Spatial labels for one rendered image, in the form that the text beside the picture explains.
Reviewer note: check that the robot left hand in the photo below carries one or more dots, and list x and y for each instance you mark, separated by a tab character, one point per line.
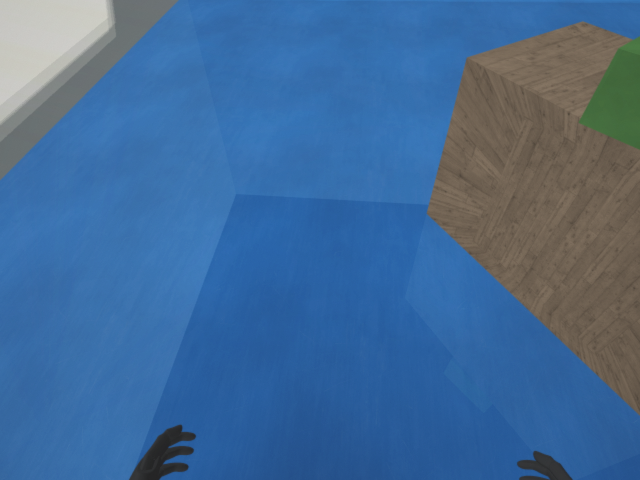
151	466

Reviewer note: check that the carton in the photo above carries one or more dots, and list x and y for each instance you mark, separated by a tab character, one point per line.
614	109

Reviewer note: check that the robot right hand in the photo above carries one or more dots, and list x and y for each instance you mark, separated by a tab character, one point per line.
545	465

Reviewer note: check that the pedestal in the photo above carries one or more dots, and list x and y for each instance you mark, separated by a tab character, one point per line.
548	206

